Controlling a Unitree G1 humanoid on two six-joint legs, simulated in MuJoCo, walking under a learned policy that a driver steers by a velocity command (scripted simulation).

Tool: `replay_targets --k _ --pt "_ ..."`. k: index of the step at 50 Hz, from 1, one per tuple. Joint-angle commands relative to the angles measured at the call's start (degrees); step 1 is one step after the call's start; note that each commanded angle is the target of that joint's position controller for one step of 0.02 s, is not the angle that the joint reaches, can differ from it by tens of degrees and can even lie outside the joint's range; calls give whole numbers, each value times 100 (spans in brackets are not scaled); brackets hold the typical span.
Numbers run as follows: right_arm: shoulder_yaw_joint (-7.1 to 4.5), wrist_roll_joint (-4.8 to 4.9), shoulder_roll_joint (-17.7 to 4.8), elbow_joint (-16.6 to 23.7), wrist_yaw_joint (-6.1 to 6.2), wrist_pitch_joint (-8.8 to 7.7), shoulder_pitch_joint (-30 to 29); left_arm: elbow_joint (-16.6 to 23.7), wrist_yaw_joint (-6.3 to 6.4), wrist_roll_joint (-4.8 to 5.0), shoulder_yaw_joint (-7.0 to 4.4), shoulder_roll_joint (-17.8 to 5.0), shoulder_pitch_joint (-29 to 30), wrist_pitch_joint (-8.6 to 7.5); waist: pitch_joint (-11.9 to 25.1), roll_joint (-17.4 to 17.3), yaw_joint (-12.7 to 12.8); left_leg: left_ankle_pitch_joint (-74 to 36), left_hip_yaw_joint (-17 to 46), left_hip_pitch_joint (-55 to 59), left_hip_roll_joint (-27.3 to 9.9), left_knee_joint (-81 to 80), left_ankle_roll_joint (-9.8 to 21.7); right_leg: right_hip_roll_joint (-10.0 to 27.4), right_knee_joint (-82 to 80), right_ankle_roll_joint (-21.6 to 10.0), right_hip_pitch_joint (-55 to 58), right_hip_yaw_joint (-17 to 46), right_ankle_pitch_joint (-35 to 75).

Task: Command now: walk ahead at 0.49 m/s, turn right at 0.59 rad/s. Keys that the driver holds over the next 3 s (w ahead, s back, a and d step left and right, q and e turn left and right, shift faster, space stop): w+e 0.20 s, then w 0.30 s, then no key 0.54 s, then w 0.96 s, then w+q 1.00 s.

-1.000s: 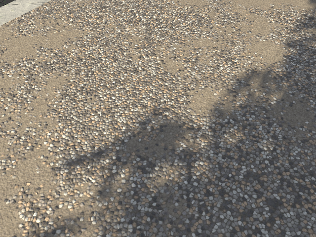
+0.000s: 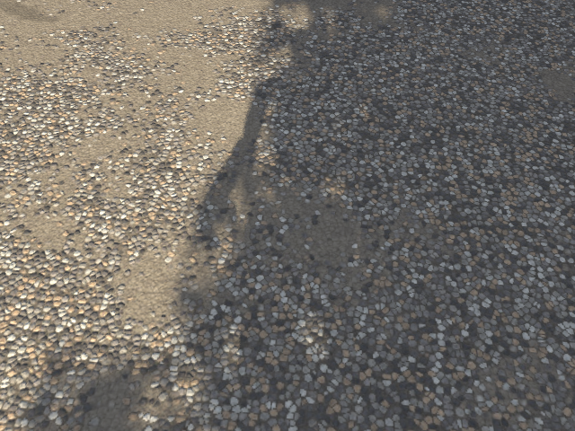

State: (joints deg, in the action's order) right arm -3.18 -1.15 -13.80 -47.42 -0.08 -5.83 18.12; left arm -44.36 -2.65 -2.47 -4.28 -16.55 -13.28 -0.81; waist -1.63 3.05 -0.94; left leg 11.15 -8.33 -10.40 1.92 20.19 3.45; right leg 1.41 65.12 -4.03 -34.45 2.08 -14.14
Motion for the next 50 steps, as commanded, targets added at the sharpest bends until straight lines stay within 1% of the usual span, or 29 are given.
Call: replay_targets --k 1,6,9,11,13,14,15,16,17,18,19,20,22,23,25,28,32,35,37,38,39,40,41,42,43,44,45,47,50 --pt "-67 13 -442 197 -23 -137 124 415 -97 -4 47 -8 107 14 -44 -658 122 -1157 1035 307 -1692 -1222 675 288 -194 64 -716 166 582" --pt "-71 14 -562 24 -2 -94 426 745 -204 43 175 140 1152 -44 -238 -699 -93 -1724 118 413 -1493 -1145 463 234 -1843 32 -381 -387 1516" --pt "-100 8 -719 -121 60 -19 727 923 -241 31 198 114 1621 -45 -374 -708 -235 -1991 -77 899 -1649 -1027 414 168 -2512 -97 -229 -693 1174" --pt "-102 2 -788 -253 101 69 921 975 -212 -15 190 87 1702 -47 -358 -720 -245 -2871 -213 1278 -1735 -658 381 -29 -2856 -258 15 -860 618" --pt "-112 -8 -948 -382 127 163 1028 842 -137 -52 139 6 1247 -73 -40 -865 -8 -4697 -373 1476 -1789 303 350 -450 -3108 -488 834 -1009 20" --pt "-104 4 -1002 -408 131 212 1023 607 -89 -75 74 -103 533 -126 358 -825 307 -4974 -491 1332 -1750 1227 306 -673 -3431 -632 1719 -1000 40" --pt "-63 24 -939 -354 127 225 972 254 -9 -143 -31 -312 -455 -183 926 -612 732 -4144 -594 546 -1613 2461 198 -553 -3670 -809 3189 -660 214" --pt "89 158 -397 -1 39 188 1095 167 100 -222 -179 -897 -1113 -202 1794 432 842 -1231 -643 -1541 -1170 4473 -69 1188 -3814 -1341 5238 1694 -627" --pt "16 148 -578 155 -9 167 983 156 161 29 -247 -1166 -1286 -145 2281 789 765 1985 81 -2680 -270 5907 -226 2248 -4665 -1823 5648 4029 217" --pt "-64 111 -807 282 -3 170 259 83 220 93 -222 -1023 -1086 -107 1565 54 790 1368 716 -3214 -576 5980 -176 1915 -4631 -1605 5254 2970 1027" --pt "9 157 -630 331 -23 104 51 23 248 134 -156 -762 -752 -148 892 -19 586 948 769 -3130 -745 5614 -135 1687 -4706 -1447 4405 2158 1750" --pt "19 113 -556 230 -35 108 131 -14 240 136 -81 -508 -492 -194 530 -270 308 769 814 -2785 -914 5073 -124 1381 -4853 -1164 3721 1620 2119" --pt "32 -79 -435 23 -80 299 523 -64 221 173 26 -227 -205 -291 333 -126 -67 648 834 -2084 -981 4574 -199 998 -5167 -927 2891 1002 2260" --pt "24 -110 -404 -16 -115 369 565 -112 207 182 44 -192 -265 -350 322 -107 -103 595 777 -1989 -932 4517 -224 918 -5283 -951 2774 909 2379" --pt "10 -119 -349 21 -173 427 362 -259 194 222 22 -300 -427 -420 153 -77 -137 277 720 -2177 -932 4246 -279 818 -5535 -970 2653 714 2299" --pt "17 -100 -304 161 -146 434 -210 -453 202 214 57 -291 -679 -442 -168 -92 -64 -290 616 -2464 -882 3566 -397 734 -5452 -879 2670 303 3927" --pt "111 -28 -154 247 -98 396 -759 -686 240 200 130 -248 -923 -420 -93 132 130 -994 419 -2017 -581 2313 -293 565 -5159 -612 2852 -120 4726" --pt "122 -25 -213 213 -35 357 -897 -888 301 166 168 -241 -1091 -379 -71 211 231 -1061 405 -1713 -376 1754 -118 679 -4860 -553 3207 -45 4781" --pt "84 -62 -329 80 17 302 -590 -962 361 149 161 -305 -979 -356 -29 200 78 -702 479 -1318 -251 1447 51 806 -4415 -501 3364 97 5006" --pt "51 -79 -391 -93 55 256 -186 -988 391 162 151 -345 -889 -350 77 132 -93 -712 478 -916 -137 1088 140 761 -3987 -423 3437 137 5101" --pt "28 -102 -422 -299 88 160 328 -1021 397 213 142 -390 -810 -347 262 -111 -355 -1593 491 -217 -155 377 219 521 -3254 -280 3363 16 4670" --pt "-42 -141 -780 -443 129 69 864 -938 411 253 169 -322 -960 -386 819 -556 -414 -4142 1207 953 -1003 642 362 185 -2243 -109 2744 -109 3007" --pt "-112 -105 -1110 -470 115 111 985 -1150 398 467 296 320 -2082 -329 1738 -1749 -28 -6587 2720 2309 -2558 951 1495 -616 -537 81 1663 -329 -1288" --pt "-43 136 -838 -413 60 176 811 -1311 426 324 199 -104 -1934 -192 1932 -1231 -93 -5980 3165 1847 -2594 543 1755 -733 10 122 1511 138 -2180" --pt "14 173 -645 -339 53 210 296 -1256 410 186 161 -182 -1482 -115 1230 -839 20 -4634 2756 1091 -2350 178 1644 -533 178 163 1367 264 -1987" --pt "91 126 -409 -285 74 254 -155 -1214 386 96 174 -101 -1118 -74 706 -619 111 -3485 2469 492 -2082 -134 1420 -379 -44 188 1290 248 -1720" --pt "151 93 -259 -298 114 280 -358 -1207 365 74 179 -23 -928 -15 362 -645 204 -2941 2093 -20 -1836 -399 1190 -223 -449 237 1427 239 -1492" --pt "184 21 -212 -415 158 326 -458 -1371 359 59 243 197 -1094 128 291 -865 366 -2277 1569 -571 -1404 -568 876 -206 -1194 326 2020 -1 -1209" --pt "162 -14 -368 -578 157 341 -272 -1504 438 115 292 291 -988 234 424 -884 266 -1353 1551 -518 -1350 -614 852 -236 -2105 377 2196 -150 -1218"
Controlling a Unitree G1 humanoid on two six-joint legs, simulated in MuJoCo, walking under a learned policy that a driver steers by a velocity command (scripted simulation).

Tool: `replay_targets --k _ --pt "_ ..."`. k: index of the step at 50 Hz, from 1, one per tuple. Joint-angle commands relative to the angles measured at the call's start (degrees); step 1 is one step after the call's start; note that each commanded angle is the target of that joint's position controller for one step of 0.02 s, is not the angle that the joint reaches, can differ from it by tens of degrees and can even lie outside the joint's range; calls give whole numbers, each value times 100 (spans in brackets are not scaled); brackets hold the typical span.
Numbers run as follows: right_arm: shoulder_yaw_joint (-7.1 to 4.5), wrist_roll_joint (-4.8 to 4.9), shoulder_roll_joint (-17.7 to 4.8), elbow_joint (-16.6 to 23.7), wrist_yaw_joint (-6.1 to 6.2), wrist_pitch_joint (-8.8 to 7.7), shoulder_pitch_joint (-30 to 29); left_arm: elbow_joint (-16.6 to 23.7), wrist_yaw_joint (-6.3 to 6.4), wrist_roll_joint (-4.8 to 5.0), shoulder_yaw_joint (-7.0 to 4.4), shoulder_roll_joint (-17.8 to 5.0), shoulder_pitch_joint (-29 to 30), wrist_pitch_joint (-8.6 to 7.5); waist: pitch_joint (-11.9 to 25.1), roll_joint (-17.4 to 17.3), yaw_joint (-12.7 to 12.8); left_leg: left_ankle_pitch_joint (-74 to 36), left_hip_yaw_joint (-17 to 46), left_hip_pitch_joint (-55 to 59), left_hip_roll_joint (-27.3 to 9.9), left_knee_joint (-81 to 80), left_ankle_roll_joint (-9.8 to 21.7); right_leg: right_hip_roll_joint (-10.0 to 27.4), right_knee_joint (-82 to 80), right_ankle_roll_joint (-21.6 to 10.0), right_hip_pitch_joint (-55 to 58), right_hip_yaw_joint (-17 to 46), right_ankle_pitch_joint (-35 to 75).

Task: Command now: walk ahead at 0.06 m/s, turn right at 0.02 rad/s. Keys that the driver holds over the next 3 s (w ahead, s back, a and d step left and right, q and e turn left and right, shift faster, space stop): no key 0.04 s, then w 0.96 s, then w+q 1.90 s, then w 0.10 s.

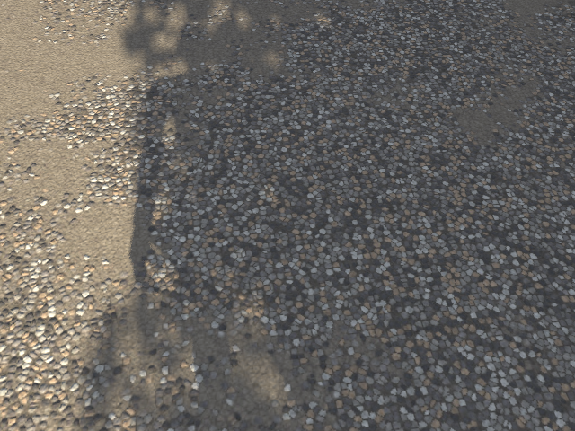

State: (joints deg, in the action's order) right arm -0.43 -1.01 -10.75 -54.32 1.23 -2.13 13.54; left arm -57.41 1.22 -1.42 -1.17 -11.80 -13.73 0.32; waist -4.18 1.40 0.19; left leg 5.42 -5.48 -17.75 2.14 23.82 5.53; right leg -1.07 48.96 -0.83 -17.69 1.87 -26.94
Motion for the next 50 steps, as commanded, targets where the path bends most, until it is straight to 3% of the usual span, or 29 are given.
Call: replay_targets --k 1,2,5,8,9,10,11,12,14,15,18,24,27,29,30,31,32,33,34,35,37,40,44,47,50 --pt "-130 -24 -734 71 22 -6 211 -225 70 20 -12 -199 -858 143 683 -755 107 -211 1326 178 -1376 -1034 635 30 -702 47 562 -152 191" --pt "-144 -17 -774 41 17 28 206 -250 78 30 -8 -224 -786 157 661 -798 75 445 1392 93 -1370 -1120 609 44 -886 28 615 -180 350" --pt "-321 82 -1117 -66 -29 219 308 -334 -19 -60 -19 -325 -949 75 509 -970 139 3195 1826 -354 -1465 -1663 522 -106 -1065 -164 837 -577 238" --pt "-364 158 -953 -7 -38 325 -64 -566 -53 -87 38 -72 -1463 -24 -67 -635 464 3813 1613 -1332 -1256 -1542 205 -106 -2182 -558 1641 -582 330" --pt "-331 166 -738 103 -52 319 -285 -648 -9 -108 33 -166 -1727 -81 -292 -53 559 3615 1240 -1658 -928 -809 21 268 -3136 -757 1749 50 -313" --pt "-237 230 -335 339 -94 272 -575 -721 49 -39 -63 -613 -2105 -143 -283 1195 652 2945 401 -2350 -187 717 -274 1484 -4303 -1153 1886 2019 -1900" --pt "-260 70 -465 429 -125 242 -746 -704 80 30 -189 -920 -1708 -183 -816 1465 477 1812 250 -2431 -16 1838 -288 2218 -4911 -1367 1136 2970 -2227" --pt "-309 -22 -653 346 -190 199 -609 -543 106 44 -146 -684 -1205 -239 -811 723 136 1260 621 -2212 -233 2252 -270 2005 -4928 -1234 865 2628 -1711" --pt "-370 -84 -701 115 -298 119 -176 -437 81 72 -170 -654 -927 -359 -369 387 -144 903 554 -1977 -236 2584 -332 1553 -4748 -968 1169 1828 -606" --pt "-377 -127 -662 58 -334 101 -142 -454 70 88 -160 -586 -1010 -413 -233 348 -130 808 445 -1934 -246 2746 -378 1394 -4663 -932 1266 1505 -275" --pt "-334 -80 -482 233 -338 74 -641 -595 48 64 -150 -444 -1459 -504 -266 492 76 591 288 -2116 -377 2561 -521 1296 -4574 -991 1464 1167 242" --pt "-255 -31 -436 628 -314 9 -1512 -660 29 -25 -210 -620 -1883 -567 -315 639 451 832 95 -1703 -443 1356 -489 1419 -4225 -1158 1653 927 1208" --pt "-276 -13 -519 660 -286 -41 -1275 -634 -7 -25 -267 -744 -1719 -559 -276 680 270 1061 -65 -855 -313 841 -286 1486 -3775 -1079 1401 804 1873" --pt "-370 -6 -622 287 -206 -122 -147 -595 -35 21 -272 -739 -1465 -549 93 301 -273 676 -187 928 -26 224 -139 1188 -2649 -841 789 383 3006" --pt "-503 -72 -969 11 -129 -208 869 -526 -56 44 -230 -608 -1352 -569 706 -235 -701 1053 504 2286 -566 49 45 792 -1242 -644 138 -67 3039" --pt "-666 -145 -1724 -126 -87 -236 1830 -245 -91 145 -96 -55 -1407 -591 1367 -1719 -905 2448 2992 3599 -2246 -789 543 42 832 -295 -1505 -726 978" --pt "-645 -52 -1637 -209 -110 -177 1734 -242 -110 -6 -227 -442 -1269 -591 1183 -1435 -742 2625 4249 3123 -2573 -1351 814 -62 1782 -410 -2107 -157 -189" --pt "-544 -26 -1302 -52 -145 -164 1007 -169 -153 -33 -266 -478 -951 -573 505 -827 -385 2771 3534 2465 -2394 -1270 761 366 2125 -527 -2335 52 322" --pt "-449 -10 -917 73 -192 -198 518 -141 -215 -12 -249 -385 -733 -589 165 -462 -238 2221 2916 1809 -2116 -1393 661 544 1991 -529 -2194 45 865" --pt "-390 -3 -731 114 -202 -238 282 -129 -241 3 -250 -275 -659 -569 24 -450 -69 1667 2360 1412 -1832 -1522 521 662 1725 -501 -1969 -3 1150" --pt "-288 11 -451 -26 -163 -321 401 -143 -279 -78 -246 -173 -716 -449 17 -616 92 530 1651 1164 -1495 -1591 409 708 1461 -372 -1665 -126 1391" --pt "-266 29 -528 -279 -113 -396 950 48 -315 -86 -261 -161 -274 -349 -26 -565 117 -873 1219 1343 -1422 -1544 517 687 1158 -241 -2015 -315 1697" --pt "-203 21 -495 -395 -102 -404 1252 480 -347 -43 -176 -75 860 -332 -250 -521 -42 -1549 821 1299 -1251 -1598 544 593 -142 -118 -2104 -540 2338" --pt "-204 25 -586 -492 -77 -421 1485 687 -356 16 -116 -62 1446 -333 -292 -575 -174 -1796 684 1389 -1256 -1648 503 390 -1077 -188 -1627 -741 2688" --pt "-218 1 -653 -612 -34 -401 1627 821 -321 19 -139 -193 1640 -352 -333 -537 -157 -2348 680 1941 -1480 -1457 494 315 -1480 -402 -1478 -727 2534"
Over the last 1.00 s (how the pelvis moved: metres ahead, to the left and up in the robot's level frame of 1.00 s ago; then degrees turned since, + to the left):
0.45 -0.07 -0.01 -14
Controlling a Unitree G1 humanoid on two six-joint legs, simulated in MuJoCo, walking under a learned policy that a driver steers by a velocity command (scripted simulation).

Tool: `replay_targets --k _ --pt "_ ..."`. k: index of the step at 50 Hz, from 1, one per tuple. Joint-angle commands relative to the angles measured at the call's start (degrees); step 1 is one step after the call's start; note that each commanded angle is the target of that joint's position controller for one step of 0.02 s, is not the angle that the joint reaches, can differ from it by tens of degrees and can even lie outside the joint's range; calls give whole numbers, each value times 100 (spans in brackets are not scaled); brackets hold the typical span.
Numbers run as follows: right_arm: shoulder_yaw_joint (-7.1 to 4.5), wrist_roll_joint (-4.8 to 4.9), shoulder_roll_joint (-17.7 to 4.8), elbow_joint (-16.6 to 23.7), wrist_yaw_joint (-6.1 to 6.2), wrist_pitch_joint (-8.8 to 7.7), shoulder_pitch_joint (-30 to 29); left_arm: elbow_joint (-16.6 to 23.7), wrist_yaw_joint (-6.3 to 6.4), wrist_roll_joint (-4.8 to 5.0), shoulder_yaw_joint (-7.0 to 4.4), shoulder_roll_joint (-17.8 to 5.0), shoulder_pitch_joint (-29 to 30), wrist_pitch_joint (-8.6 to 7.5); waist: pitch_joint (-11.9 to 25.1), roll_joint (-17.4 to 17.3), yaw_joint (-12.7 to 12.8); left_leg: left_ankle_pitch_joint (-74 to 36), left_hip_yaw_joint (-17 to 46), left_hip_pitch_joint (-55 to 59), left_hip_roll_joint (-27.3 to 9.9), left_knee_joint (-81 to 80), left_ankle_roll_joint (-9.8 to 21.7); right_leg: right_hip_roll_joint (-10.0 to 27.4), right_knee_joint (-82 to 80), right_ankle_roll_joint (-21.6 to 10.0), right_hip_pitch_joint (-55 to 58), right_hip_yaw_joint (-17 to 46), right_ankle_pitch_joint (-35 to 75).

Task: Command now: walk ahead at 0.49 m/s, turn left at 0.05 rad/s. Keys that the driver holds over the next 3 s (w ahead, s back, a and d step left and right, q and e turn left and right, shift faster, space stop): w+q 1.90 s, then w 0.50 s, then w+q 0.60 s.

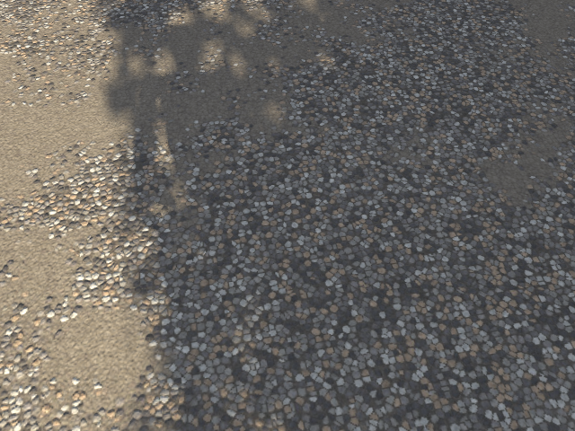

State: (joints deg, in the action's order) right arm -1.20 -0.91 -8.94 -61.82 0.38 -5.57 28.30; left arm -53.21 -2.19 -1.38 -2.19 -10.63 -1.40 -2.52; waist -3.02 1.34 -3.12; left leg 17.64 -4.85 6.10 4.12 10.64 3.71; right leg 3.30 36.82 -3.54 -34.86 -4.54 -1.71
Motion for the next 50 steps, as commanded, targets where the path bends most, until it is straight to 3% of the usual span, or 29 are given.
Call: replay_targets --k 1,3,4,5,6,7,8,9,11,14,17,22,27,30,31,32,33,34,35,36,37,39,41,43,50 --pt "-142 -26 -841 117 64 -44 144 415 41 12 -63 -367 358 -91 -406 -507 222 -4109 642 -302 -1715 116 650 -194 -355 -211 430 -79 -184" --pt "-172 -61 -968 123 80 -10 -2 206 117 12 -159 -544 -438 -165 23 -548 587 -5474 634 -171 -1656 1187 544 -503 -595 -374 1429 -121 -663" --pt "-172 -43 -985 150 62 17 -103 -102 175 -16 -241 -683 -1391 -230 512 -395 982 -5288 506 -516 -1435 2291 451 -571 -981 -488 2613 -138 -492" --pt "-113 19 -815 306 27 11 -101 -279 257 -165 -373 -1123 -2352 -289 1197 -14 1271 -3618 394 -1650 -1164 3868 373 465 -1087 -731 4133 949 -1040" --pt "22 282 -87 386 -16 46 718 -274 250 -258 -497 -1648 -2664 -274 2095 1239 913 846 42 -3700 -173 6142 125 2326 -1594 -1512 5769 3731 -1561" --pt "-175 134 -807 310 32 96 306 -173 212 -44 -447 -1316 -2251 -180 1870 265 931 987 722 -4054 -304 6636 225 2152 -2103 -1390 5095 4110 -2184" --pt "-217 94 -814 496 14 97 -244 -67 203 13 -336 -976 -1550 -186 947 139 681 412 779 -4192 -601 6494 257 1925 -2317 -1162 4180 3135 -2271" --pt "-207 67 -697 551 -9 92 -487 -24 188 12 -257 -672 -1200 -237 486 -4 549 45 771 -4040 -805 6207 259 1697 -2564 -976 3441 2486 -1742" --pt "-233 -76 -521 525 -75 242 -424 -136 251 37 -173 -390 -1158 -316 141 162 250 -137 761 -3595 -990 5850 191 1298 -2749 -635 2625 1462 -967" --pt "-253 -110 -353 664 -160 440 -620 -263 285 74 -177 -462 -1497 -460 49 132 115 -393 668 -3729 -1050 5645 104 1221 -2917 -590 2487 797 -376" --pt "-269 -99 -407 933 -218 525 -1266 -307 297 38 -190 -553 -1727 -495 -128 150 153 -1015 578 -4331 -1141 5237 18 1138 -3044 -548 2627 274 -178" --pt "-196 -70 -356 1334 -308 496 -2311 -369 325 39 -161 -603 -2045 -499 -322 163 352 -1855 166 -4329 -1005 3589 -18 995 -2985 -452 2930 -467 542" --pt "-188 -119 -454 1658 -369 468 -2955 -515 399 5 -195 -767 -2522 -387 -391 216 529 -1362 -294 -4245 -769 2728 279 1249 -2534 -415 3935 -876 1731" --pt "-281 -138 -623 1578 -327 467 -2469 -478 444 -18 -260 -1012 -2395 -273 -20 456 223 -480 -600 -3396 -236 2579 619 1301 -1360 -331 4257 -1148 4195" --pt "-345 -132 -729 1436 -301 446 -1957 -442 435 -21 -291 -1108 -2345 -210 279 472 15 -251 -632 -2866 -19 2448 754 1299 -526 -322 4250 -1174 4523" --pt "-438 -154 -879 1198 -252 388 -1183 -371 402 4 -307 -1169 -2258 -155 714 311 -335 -410 -538 -1830 149 1978 916 1233 698 -213 3831 -1249 4008" --pt "-618 -234 -1394 1015 -170 354 -386 -188 372 21 -273 -1051 -2190 -150 1266 -220 -682 164 735 -427 -688 1610 1228 1063 2438 -14 2578 -1242 2163" --pt "-758 -138 -1989 1165 -137 411 -682 295 245 104 -210 -530 -2146 -220 1599 -1710 -236 298 4097 1137 -2252 851 2095 -364 4639 380 -123 -782 -2799" --pt "-734 -53 -1981 1197 -113 495 -553 498 203 72 -261 -963 -1429 -316 1529 -612 -439 -176 4381 1040 -2347 406 2082 -265 4831 325 -812 448 -2570" --pt "-661 -30 -1729 1158 -57 491 -833 598 180 142 -214 -823 -1155 -395 876 -342 -268 -672 3536 483 -2277 422 1924 47 4550 266 -1017 560 -1999" --pt "-583 -2 -1398 1149 -46 446 -1074 506 205 141 -202 -791 -1317 -437 414 85 25 -1513 2969 -308 -2026 362 1650 264 3897 256 -670 565 -1651" --pt "-479 57 -1118 1216 -4 333 -1422 473 214 -85 -201 -735 -1484 -252 327 85 391 -2349 2222 -1057 -1490 292 1368 418 3255 373 19 630 -1561" --pt "-458 119 -1161 1198 -15 210 -1275 535 167 -156 -192 -673 -1493 -55 363 -25 480 -2797 1995 -1272 -1279 243 1351 395 2905 515 172 565 -1561" --pt "-489 117 -1333 1174 -30 160 -1048 696 137 -146 -171 -642 -1155 37 254 -131 424 -2800 1891 -1402 -1140 146 1290 376 2467 628 -18 465 -1237" --pt "-479 77 -1381 1150 -28 204 -219 1309 78 -84 -96 -717 364 46 54 -457 -127 -2906 2122 -742 -1009 261 964 130 822 662 -669 450 5"
Over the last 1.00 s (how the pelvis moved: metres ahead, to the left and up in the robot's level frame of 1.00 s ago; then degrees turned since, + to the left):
0.33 0.05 0.00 1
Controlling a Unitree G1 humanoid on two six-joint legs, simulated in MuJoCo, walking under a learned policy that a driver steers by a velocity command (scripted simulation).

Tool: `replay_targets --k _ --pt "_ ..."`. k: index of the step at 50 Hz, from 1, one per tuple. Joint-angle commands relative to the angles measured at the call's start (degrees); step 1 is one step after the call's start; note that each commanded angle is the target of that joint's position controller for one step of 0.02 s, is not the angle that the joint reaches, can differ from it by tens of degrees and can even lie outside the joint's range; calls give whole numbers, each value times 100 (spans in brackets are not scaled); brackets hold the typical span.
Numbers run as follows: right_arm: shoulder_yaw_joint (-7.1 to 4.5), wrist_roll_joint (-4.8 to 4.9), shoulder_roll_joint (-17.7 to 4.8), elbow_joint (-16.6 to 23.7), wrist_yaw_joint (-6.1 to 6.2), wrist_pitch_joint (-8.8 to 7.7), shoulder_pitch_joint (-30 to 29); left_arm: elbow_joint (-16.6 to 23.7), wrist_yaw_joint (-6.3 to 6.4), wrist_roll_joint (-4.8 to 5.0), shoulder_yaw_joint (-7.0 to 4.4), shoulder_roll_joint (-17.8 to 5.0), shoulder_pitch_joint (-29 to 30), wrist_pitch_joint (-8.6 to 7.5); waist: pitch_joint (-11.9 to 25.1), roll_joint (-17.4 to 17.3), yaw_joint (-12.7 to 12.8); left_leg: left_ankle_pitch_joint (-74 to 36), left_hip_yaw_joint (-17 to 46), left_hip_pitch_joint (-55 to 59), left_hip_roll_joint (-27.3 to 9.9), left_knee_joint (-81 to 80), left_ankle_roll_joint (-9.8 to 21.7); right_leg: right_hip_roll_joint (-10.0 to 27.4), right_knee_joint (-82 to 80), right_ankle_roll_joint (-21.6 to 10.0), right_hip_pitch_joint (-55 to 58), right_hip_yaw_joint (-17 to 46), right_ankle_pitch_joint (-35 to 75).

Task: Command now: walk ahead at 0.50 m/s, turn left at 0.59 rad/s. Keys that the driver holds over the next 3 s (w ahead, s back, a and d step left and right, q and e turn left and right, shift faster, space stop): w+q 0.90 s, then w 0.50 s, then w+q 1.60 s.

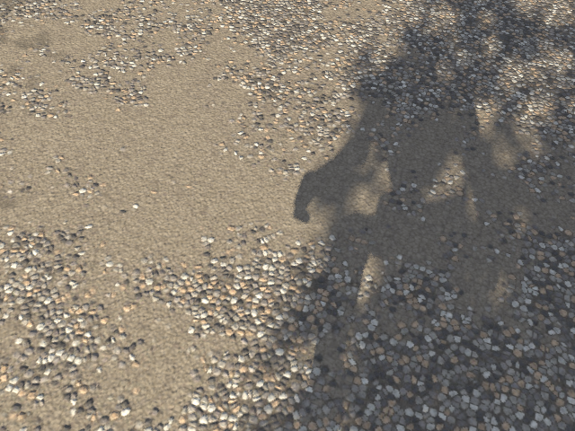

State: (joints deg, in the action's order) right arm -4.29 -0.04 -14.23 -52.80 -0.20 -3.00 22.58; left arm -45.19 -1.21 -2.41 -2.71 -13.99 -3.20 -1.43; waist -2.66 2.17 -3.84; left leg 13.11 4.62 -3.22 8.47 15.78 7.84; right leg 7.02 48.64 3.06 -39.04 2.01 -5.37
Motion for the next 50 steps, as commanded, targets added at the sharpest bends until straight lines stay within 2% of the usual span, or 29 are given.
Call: replay_targets --k 1,5,7,8,9,10,11,12,13,14,15,17,20,24,27,31,33,34,35,36,37,38,39,40,41,42,44,46,50 --pt "-167 -22 -858 248 42 -46 441 585 -32 29 -23 -379 721 -77 3 -561 -116 -2547 1222 312 -1453 -186 551 -302 -551 -19 -265 -209 417" --pt "-181 -90 -962 293 108 -28 581 878 -50 85 29 -460 1128 -171 -50 -672 -190 -3015 1506 647 -1592 170 484 -533 -1292 -190 54 -180 295" --pt "-211 -99 -1091 406 141 -39 245 798 -16 109 -7 -609 591 -228 46 -744 152 -3469 1537 363 -1579 493 256 -688 -1759 -353 1081 -149 -9" --pt "-232 -103 -1180 466 118 -62 64 629 39 118 -70 -761 1 -263 303 -735 408 -4109 1499 151 -1469 999 126 -871 -1859 -455 1962 -214 -253" --pt "-236 -67 -1208 494 62 -99 -67 403 111 110 -143 -920 -846 -328 753 -483 832 -4192 1279 -125 -1161 2025 -6 -835 -2208 -593 3090 -221 -86" --pt "-146 -4 -872 643 -1 -150 -34 344 216 -19 -233 -1273 -1731 -381 1534 -45 1147 -2790 1024 -888 -808 3517 -114 219 -2339 -836 4468 804 -1036" --pt "-28 193 -252 832 12 -130 590 405 239 -162 -333 -1780 -1829 -335 2202 1340 758 1622 354 -2638 97 5181 -300 1870 -2829 -1410 5780 3397 -1394" --pt "-74 -14 -765 738 56 -63 665 432 198 -31 -310 -1455 -1516 -247 1985 997 565 1676 339 -3178 -310 5841 -238 1879 -3151 -1593 5283 4273 -1974" --pt "-99 -87 -835 687 37 -9 328 514 186 28 -186 -906 -1082 -224 1080 303 468 1104 252 -3260 -615 5865 -267 1643 -3271 -1487 4415 3327 -2097" --pt "-74 -108 -753 711 -14 15 23 489 166 37 -105 -590 -862 -234 574 -72 447 729 160 -3169 -815 5598 -316 1298 -3395 -1359 3772 2408 -1563" --pt "-70 -141 -673 740 -67 58 -87 432 173 26 -78 -527 -860 -255 395 113 391 602 110 -3044 -952 5383 -358 1052 -3510 -1216 3436 1775 -1031" --pt "-54 -208 -588 786 -173 199 -104 259 161 81 -75 -543 -1040 -350 280 399 294 510 8 -2844 -1064 5234 -427 833 -3672 -1140 3063 1004 -149" --pt "-14 -208 -491 1010 -275 293 -547 126 105 150 -120 -629 -1264 -491 234 346 288 177 -57 -3248 -1181 5055 -481 895 -3895 -1241 3143 428 494" --pt "51 -195 -412 1313 -363 291 -1338 -19 98 133 -147 -668 -1498 -486 30 268 403 -592 -218 -3729 -1280 4235 -593 790 -4059 -1225 3334 -328 746" --pt "137 -180 -290 1501 -438 249 -1899 -84 101 137 -168 -743 -1595 -474 -71 264 517 -1181 -524 -3398 -1273 3164 -554 685 -4026 -1096 3343 -867 911" --pt "156 -227 -344 1733 -490 248 -2440 -225 156 137 -224 -951 -1919 -390 -212 275 667 -769 -944 -3099 -1162 2289 -336 872 -3829 -978 3830 -1192 1329" --pt "124 -271 -415 1774 -456 255 -2424 -305 187 129 -249 -1082 -2034 -295 -129 327 625 -179 -1143 -2817 -917 2020 -144 938 -3292 -907 4204 -1396 2574" --pt "89 -291 -471 1732 -419 251 -2213 -332 203 125 -265 -1178 -2064 -245 55 389 517 158 -1254 -2467 -696 1933 -23 951 -2746 -873 4336 -1509 3563" --pt "30 -305 -562 1594 -372 216 -1684 -339 212 130 -271 -1249 -2067 -186 388 368 279 333 -1293 -1860 -443 1753 125 931 -1852 -851 4341 -1606 4195" --pt "-71 -343 -709 1266 -295 158 -688 -280 211 146 -250 -1238 -2001 -139 963 102 -165 112 -1214 -579 -256 1333 306 789 -501 -716 3832 -1765 3831" --pt "-255 -394 -1293 1127 -193 153 73 -1 172 189 -153 -917 -2102 -151 1712 -705 -401 1144 523 1212 -1462 1088 730 540 1360 -463 2147 -1795 1738" --pt "-379 -165 -1836 1262 -137 204 -131 448 81 146 -116 -623 -1881 -199 2088 -1778 -80 894 3606 2247 -2800 267 1373 -635 3098 -137 44 -1168 -2582" --pt "-365 -107 -1719 1273 -83 259 62 588 68 85 -168 -983 -1187 -228 1752 -831 -399 -45 3337 2130 -2738 85 1354 -464 3313 -174 -607 -261 -2257" --pt "-298 -78 -1448 1146 -25 247 -133 618 51 168 -103 -801 -1051 -286 1075 -571 -194 -807 2443 1501 -2605 167 1262 -191 3022 -232 -655 -165 -1739" --pt "-210 -57 -1131 1114 -5 210 -377 513 64 165 -75 -743 -1201 -314 605 -287 110 -1552 1881 663 -2293 107 1012 12 2357 -255 -254 -144 -1491" --pt "-153 -30 -981 1119 14 163 -592 505 66 72 -83 -746 -1254 -246 425 -289 342 -1917 1532 126 -1997 32 865 100 1995 -216 116 -88 -1491" --pt "-91 -10 -852 1191 -8 62 -792 410 36 -53 -81 -729 -1538 -45 496 -388 569 -2221 1221 -373 -1720 -125 836 78 1707 -119 608 -127 -1435" --pt "-111 -5 -932 1107 -37 -11 -627 444 -2 -40 -68 -638 -1442 51 437 -365 585 -2109 1078 -544 -1594 -318 862 27 1361 -48 534 -212 -1131" --pt "-78 -8 -877 883 -50 -71 -120 660 -28 -20 -35 -550 -596 53 69 -426 293 -1946 966 -374 -1520 -609 666 43 309 -20 46 -263 -127"
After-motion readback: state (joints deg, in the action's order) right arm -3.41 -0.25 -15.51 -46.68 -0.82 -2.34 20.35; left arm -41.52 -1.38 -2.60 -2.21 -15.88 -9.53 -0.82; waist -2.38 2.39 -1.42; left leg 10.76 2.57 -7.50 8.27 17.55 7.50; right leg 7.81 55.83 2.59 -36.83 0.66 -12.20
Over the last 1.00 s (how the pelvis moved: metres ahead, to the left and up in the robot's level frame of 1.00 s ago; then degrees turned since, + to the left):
0.52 0.11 0.01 31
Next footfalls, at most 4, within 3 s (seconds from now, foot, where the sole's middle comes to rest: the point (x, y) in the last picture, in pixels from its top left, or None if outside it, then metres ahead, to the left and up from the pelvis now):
0.20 right None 0.31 -0.13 -0.78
0.72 left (196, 424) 0.49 0.17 -0.78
1.28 right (183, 285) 0.85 0.22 -0.78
1.80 left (59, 261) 0.94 0.55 -0.78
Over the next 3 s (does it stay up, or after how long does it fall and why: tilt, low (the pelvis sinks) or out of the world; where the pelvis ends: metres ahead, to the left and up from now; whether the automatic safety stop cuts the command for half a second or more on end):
stays up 1.14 0.96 -0.01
